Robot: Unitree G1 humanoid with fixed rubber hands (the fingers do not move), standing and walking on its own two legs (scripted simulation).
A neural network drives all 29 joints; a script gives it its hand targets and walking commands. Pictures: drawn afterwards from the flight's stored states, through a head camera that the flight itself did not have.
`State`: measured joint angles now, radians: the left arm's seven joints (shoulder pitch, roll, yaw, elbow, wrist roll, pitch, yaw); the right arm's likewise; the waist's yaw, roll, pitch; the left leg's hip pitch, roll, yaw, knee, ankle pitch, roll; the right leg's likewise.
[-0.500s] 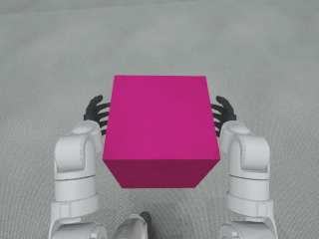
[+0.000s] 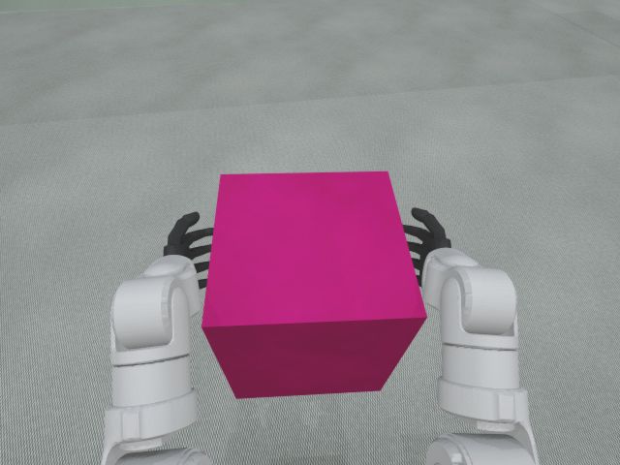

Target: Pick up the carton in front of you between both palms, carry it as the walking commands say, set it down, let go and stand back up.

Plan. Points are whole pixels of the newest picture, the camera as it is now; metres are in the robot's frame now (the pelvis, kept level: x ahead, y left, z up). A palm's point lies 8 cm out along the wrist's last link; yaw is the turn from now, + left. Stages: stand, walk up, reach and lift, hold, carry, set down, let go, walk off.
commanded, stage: carry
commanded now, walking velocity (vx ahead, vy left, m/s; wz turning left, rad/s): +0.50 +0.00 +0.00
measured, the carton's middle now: (307, 292) +0.35 +0.00 +0.05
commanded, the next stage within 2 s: none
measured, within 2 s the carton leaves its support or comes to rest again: neither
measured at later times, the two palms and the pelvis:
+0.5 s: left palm (189, 170) +0.56 +0.18 +0.09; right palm (371, 167) +0.56 -0.11 +0.10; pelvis +0.30 +0.03 +0.00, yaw -1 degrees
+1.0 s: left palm (230, 95) +0.84 +0.15 +0.08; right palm (366, 97) +0.85 -0.15 +0.07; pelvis +0.58 -0.01 +0.01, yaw +2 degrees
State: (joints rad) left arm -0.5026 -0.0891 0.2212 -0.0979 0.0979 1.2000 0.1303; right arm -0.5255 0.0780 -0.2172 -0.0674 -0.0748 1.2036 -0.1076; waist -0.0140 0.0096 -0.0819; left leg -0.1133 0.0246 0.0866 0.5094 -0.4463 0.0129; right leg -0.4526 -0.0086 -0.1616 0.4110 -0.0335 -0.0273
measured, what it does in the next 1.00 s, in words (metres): walks ahead: left foot, then right foot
